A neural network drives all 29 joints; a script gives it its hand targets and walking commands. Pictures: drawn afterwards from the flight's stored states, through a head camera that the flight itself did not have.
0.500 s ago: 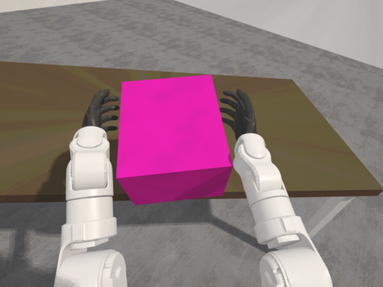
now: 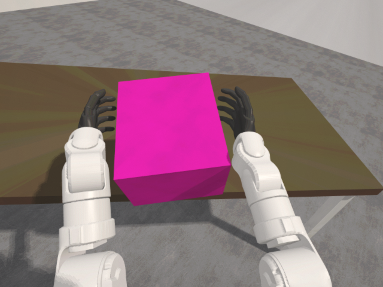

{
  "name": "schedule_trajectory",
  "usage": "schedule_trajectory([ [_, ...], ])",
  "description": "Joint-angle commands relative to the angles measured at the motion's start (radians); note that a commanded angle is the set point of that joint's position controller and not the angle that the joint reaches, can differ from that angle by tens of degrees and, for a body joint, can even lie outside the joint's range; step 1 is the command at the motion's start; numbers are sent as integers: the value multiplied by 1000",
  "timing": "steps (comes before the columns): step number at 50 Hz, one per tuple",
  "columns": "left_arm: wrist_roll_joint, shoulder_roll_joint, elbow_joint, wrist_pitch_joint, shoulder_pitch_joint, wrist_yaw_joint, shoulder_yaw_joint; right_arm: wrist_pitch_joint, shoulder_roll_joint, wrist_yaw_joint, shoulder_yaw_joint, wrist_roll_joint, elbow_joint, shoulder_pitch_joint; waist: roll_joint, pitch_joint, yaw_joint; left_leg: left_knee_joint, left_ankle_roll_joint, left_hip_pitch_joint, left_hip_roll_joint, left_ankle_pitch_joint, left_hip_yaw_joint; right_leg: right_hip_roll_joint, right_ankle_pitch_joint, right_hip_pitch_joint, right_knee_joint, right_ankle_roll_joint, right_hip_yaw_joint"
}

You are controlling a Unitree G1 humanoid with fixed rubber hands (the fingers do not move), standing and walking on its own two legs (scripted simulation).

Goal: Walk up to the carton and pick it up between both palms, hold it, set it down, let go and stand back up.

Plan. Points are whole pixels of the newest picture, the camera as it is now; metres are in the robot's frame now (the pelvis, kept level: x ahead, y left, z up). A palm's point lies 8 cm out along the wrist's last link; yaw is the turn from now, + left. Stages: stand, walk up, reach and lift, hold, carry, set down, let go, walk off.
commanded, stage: hold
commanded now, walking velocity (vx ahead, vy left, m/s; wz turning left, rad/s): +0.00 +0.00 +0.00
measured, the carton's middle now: (171, 139) +0.39 +0.01 +0.12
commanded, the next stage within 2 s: none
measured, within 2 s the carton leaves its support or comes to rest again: neither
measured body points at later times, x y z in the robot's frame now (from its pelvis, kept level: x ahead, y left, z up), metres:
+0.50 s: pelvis +0.00 +0.00 +0.00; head -0.04 +0.03 +0.45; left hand +0.37 +0.17 +0.18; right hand +0.36 -0.13 +0.19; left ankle +0.03 +0.13 -0.75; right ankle +0.01 -0.12 -0.75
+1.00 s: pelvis +0.00 +0.00 +0.00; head -0.04 +0.03 +0.45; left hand +0.37 +0.17 +0.17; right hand +0.36 -0.13 +0.19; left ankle +0.03 +0.12 -0.75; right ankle +0.01 -0.12 -0.75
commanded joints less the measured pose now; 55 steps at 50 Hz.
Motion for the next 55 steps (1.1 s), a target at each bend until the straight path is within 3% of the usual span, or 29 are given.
schedule_trajectory([
  [1, -164, -374, -152, -76, -531, -148, -399, -41, 361, 115, 321, 53, -227, -563, 106, -352, -10, -4, -8, 93, -60, 218, 55, 54, 194, 50, -14, 34, -36],
  [16, -176, -369, -181, -76, -519, -146, -416, -37, 351, 111, 331, 58, -251, -539, 110, -350, -13, -3, -15, 97, -59, 222, 52, 57, 193, 50, -13, 30, -38],
  [31, -166, -363, -129, -81, -548, -147, -387, -46, 356, 121, 298, 29, -207, -569, 100, -339, -6, -23, -4, 73, -55, 146, 61, 52, 127, 38, -22, 26, -40],
  [55, -171, -364, -131, -96, -547, -142, -396, -70, 354, 121, 301, 25, -193, -568, 103, -358, -6, -6, -11, 91, -56, 193, 60, 52, 168, 47, -17, 27, -45],
])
